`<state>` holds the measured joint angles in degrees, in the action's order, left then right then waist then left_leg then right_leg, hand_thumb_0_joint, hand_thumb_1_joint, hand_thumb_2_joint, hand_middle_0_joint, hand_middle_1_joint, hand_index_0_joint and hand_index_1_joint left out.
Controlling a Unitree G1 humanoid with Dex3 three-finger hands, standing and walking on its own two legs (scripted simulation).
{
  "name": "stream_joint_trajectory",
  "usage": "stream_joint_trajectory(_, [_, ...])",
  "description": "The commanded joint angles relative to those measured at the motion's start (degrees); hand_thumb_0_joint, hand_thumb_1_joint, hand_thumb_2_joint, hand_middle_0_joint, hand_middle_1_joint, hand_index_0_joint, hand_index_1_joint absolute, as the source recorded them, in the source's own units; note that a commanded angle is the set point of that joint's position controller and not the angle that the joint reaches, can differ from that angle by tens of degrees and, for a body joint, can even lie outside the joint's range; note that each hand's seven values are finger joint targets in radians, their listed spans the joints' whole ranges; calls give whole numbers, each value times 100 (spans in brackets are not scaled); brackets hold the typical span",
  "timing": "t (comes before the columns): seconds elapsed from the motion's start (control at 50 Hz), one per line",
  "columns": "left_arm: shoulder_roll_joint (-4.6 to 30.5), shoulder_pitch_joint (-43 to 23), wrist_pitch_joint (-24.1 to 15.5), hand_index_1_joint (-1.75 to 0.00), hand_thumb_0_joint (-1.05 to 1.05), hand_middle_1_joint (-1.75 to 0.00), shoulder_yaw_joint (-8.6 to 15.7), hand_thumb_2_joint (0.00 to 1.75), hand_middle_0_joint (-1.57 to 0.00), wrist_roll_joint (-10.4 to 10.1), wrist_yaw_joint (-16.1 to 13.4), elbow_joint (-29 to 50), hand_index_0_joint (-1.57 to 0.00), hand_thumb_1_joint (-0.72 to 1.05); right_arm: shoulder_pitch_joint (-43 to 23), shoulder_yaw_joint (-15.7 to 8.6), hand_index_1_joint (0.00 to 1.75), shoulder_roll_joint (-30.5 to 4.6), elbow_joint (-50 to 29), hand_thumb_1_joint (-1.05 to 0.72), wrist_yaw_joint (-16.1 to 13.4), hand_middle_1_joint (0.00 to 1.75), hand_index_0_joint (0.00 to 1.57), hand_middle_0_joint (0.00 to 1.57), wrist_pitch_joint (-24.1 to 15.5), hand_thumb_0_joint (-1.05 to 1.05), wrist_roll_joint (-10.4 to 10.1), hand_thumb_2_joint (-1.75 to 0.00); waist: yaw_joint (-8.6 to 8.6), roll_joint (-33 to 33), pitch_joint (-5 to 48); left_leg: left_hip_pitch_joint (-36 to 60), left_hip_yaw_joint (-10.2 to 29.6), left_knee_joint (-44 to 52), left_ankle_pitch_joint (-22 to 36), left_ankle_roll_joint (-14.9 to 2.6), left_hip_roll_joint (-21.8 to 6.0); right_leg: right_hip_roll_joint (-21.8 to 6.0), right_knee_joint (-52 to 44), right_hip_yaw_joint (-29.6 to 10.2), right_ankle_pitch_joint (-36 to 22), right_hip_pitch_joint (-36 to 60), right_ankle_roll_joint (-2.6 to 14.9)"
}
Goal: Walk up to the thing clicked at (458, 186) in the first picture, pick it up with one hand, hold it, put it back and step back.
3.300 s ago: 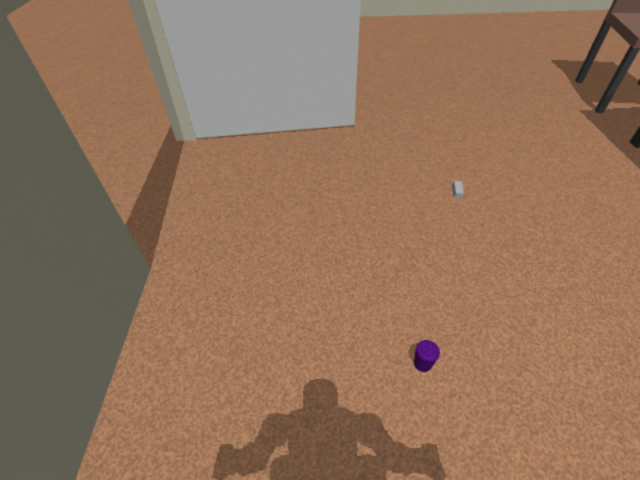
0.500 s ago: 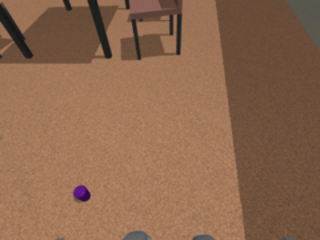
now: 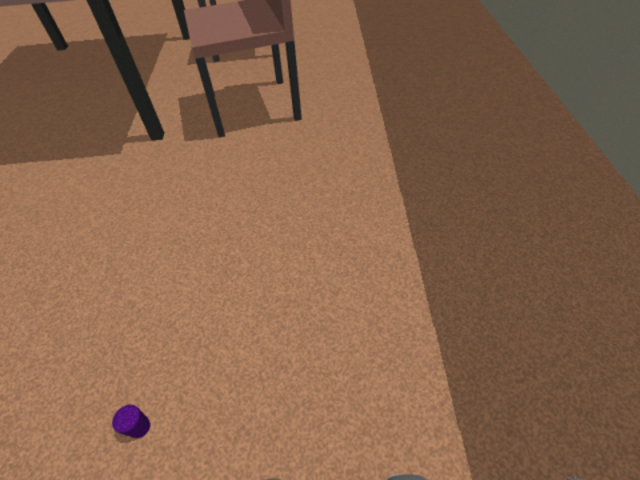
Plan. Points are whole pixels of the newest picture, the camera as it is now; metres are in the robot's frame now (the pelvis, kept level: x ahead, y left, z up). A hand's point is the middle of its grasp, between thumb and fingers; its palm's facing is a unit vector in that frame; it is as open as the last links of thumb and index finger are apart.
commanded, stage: walk up
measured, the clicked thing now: out of the picture +0.70 +1.49 -0.73
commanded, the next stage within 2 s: stand in 0.66 s
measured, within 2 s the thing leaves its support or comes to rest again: neither
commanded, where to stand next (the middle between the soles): +0.06 +0.03 m, yaw -1 degrees
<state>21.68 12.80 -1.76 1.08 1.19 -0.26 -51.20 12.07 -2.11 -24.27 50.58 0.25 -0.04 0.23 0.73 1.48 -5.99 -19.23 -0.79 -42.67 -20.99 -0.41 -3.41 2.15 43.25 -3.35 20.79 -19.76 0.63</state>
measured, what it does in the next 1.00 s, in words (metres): stands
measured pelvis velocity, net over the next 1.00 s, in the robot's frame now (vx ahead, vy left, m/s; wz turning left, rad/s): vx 0.02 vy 0.02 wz -0.04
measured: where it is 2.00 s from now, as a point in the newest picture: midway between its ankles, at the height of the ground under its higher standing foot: outside the picture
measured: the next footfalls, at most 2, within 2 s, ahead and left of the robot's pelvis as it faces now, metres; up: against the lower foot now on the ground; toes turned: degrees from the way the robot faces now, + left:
none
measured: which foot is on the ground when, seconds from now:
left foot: down 0.00-1.00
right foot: down 0.00-1.00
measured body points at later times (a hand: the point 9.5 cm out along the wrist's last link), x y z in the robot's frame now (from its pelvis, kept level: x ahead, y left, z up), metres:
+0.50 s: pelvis +0.01 +0.02 +0.03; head +0.03 +0.01 +0.48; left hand +0.12 +0.32 -0.10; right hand +0.08 -0.30 -0.10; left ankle +0.02 +0.15 -0.71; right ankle +0.03 -0.12 -0.71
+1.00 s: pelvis +0.02 +0.02 +0.04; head +0.03 +0.02 +0.49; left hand +0.13 +0.31 -0.09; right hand +0.08 -0.29 -0.10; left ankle +0.02 +0.15 -0.71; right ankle +0.03 -0.12 -0.71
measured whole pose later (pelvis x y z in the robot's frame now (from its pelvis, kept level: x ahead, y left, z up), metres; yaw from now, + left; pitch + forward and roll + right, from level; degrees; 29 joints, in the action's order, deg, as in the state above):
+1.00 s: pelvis +0.02 +0.02 +0.04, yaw -2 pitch -2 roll +0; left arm 19.8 4.1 -0.9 -0.1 0.6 0.1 -65.4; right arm 4.5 -1.2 -20.1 65.6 0.9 -0.3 0.4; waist 1.3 -0.3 -3.0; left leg -6.3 -4.3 -18.9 -10.4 1.0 -2.1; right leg 0.4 20.2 -6.6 10.1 -8.2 -1.5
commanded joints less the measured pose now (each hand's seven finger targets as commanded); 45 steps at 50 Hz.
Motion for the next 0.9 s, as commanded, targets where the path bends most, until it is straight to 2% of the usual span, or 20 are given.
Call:
stream_joint_trajectory(0.0, [1181,-343,-96,-30,0,-30,325,90,-20,-123,-81,281,-20,90,-131,-305,30,-1243,-185,-90,-30,30,20,20,-238,0,29,-90,-49,-73,608,249,1243,1488,14,-609,-836,-289,-871,-680,-125,-117,297])
stream_joint_trajectory(0.02, [1200,-234,-94,-30,0,-30,313,90,-20,-94,-85,150,-20,90,-374,-266,30,-1210,-168,-90,1,30,20,20,-220,0,28,-90,-167,-26,558,5,1188,1543,-395,-640,-879,-271,-1043,-713,394,167,318])
stream_joint_trajectory(0.04, [1207,-258,-109,-30,0,-30,319,90,-20,-70,-75,69,-20,90,-457,-211,30,-1113,-113,-90,13,30,20,20,-199,0,44,-90,-180,-155,466,-98,925,1463,-533,-497,-663,-369,-1361,-965,512,244,377])
stream_joint_trajectory(0.06, [1273,-371,-126,-30,0,-30,330,90,-20,-58,-58,13,-20,90,-467,-184,30,-1049,-48,-90,19,30,20,20,-177,0,43,-90,-119,-274,332,-111,628,1342,-617,-352,-389,-509,-1609,-1249,554,151,445])
stream_joint_trajectory(0.08, [1366,-500,-130,-30,0,-30,338,90,-20,-58,-45,-18,-20,90,-447,-165,30,-1014,48,-90,23,30,20,20,-175,0,47,-90,-33,-310,245,41,452,1299,-592,-262,-244,-635,-1789,-1439,600,-86,477])
stream_joint_trajectory(0.1, [1361,-583,-129,-30,0,-30,329,90,-20,-73,-36,-50,-20,90,-321,-143,30,-999,163,-90,26,30,20,20,-193,0,46,-90,22,-203,288,304,439,1405,-454,-228,-239,-691,-1796,-1446,434,-198,473])
stream_joint_trajectory(0.12, [1290,-605,-131,-30,0,-30,296,90,-20,-87,-37,-123,-20,90,-373,-146,30,-1012,231,-90,28,30,20,20,-220,0,37,-90,20,-106,408,483,464,1531,-238,-255,-312,-624,-1718,-1272,51,-123,438])
stream_joint_trajectory(0.16, [1182,-598,-133,-30,0,-30,263,90,-20,-110,-39,-258,-20,90,-481,-110,30,-996,311,-90,33,30,20,20,-242,0,26,-90,-61,-138,497,515,537,1735,-15,-318,-448,-467,-1604,-987,-625,141,321])
stream_joint_trajectory(0.2, [1136,-641,-133,-30,0,-30,243,90,-20,-127,-39,-366,-20,90,-549,-76,30,-984,408,-90,20,30,20,20,-263,0,12,-90,-75,-193,720,605,514,1841,505,-321,-536,-449,-1524,-853,-1272,522,263])
stream_joint_trajectory(0.22, [1127,-656,-119,-30,0,-30,231,90,-20,-140,-41,-437,-20,90,-641,-66,30,-984,443,-90,15,30,20,20,-263,0,4,-90,-107,-143,665,620,483,1898,588,-307,-539,-433,-1519,-835,-1404,524,237])
stream_joint_trajectory(0.4, [1064,-859,-55,-30,0,-30,155,90,-20,-143,-46,-805,-20,90,-970,-111,30,-932,783,-90,-2,30,20,20,-203,0,-7,-90,-51,-64,714,1141,258,2203,664,-233,-577,-500,-1899,-817,-1685,594,173])
stream_joint_trajectory(0.5, [1087,-1029,-68,-30,0,-30,136,90,-20,-122,-55,-871,-20,90,-982,-131,30,-888,901,-90,3,30,20,20,-168,0,-17,-90,30,-225,777,1415,70,2156,991,-176,-498,-606,-2064,-959,-2050,591,163])
stream_joint_trajectory(0.62, [1096,-1076,-58,-30,0,-30,143,90,-20,-89,-68,-917,-20,90,-1103,-154,30,-874,934,-90,20,30,20,20,-137,0,-17,-90,43,-267,830,1549,2,2252,967,-172,-524,-629,-2192,-935,-2121,660,133])
stream_joint_trajectory(0.64, [1086,-1111,-56,-30,0,-30,123,90,-20,-73,-49,-996,-20,90,-1035,-116,30,-790,1009,-90,-7,30,20,20,-133,0,14,-90,63,-309,882,1472,192,2442,1197,-118,-508,-715,-2282,-815,-2171,803,73])
stream_joint_trajectory(0.72, [1063,-1055,-62,-30,0,-30,106,90,-20,-90,-48,-1039,-20,90,-1063,-142,30,-860,1083,-90,-31,30,20,20,-157,0,5,-90,50,-203,1063,1817,151,2401,2052,-74,-535,-739,-2280,-677,-2788,1010,38])
stream_joint_trajectory(0.78, [1016,-1055,-43,-30,0,-30,104,90,-20,-99,-50,-1072,-20,90,-1122,-128,30,-849,1124,-90,-35,30,20,20,-167,0,13,-90,10,-119,1004,1792,181,2504,1937,-64,-550,-749,-2357,-651,-2608,1053,24])
stream_joint_trajectory(0.88, [1034,-1124,-18,-30,0,-30,124,90,-20,-85,-44,-1081,-20,90,-1091,-122,30,-808,1153,-90,-31,30,20,20,-160,0,46,-90,12,-125,719,1500,206,2761,1161,-36,-494,-732,-2560,-665,-1881,959,13])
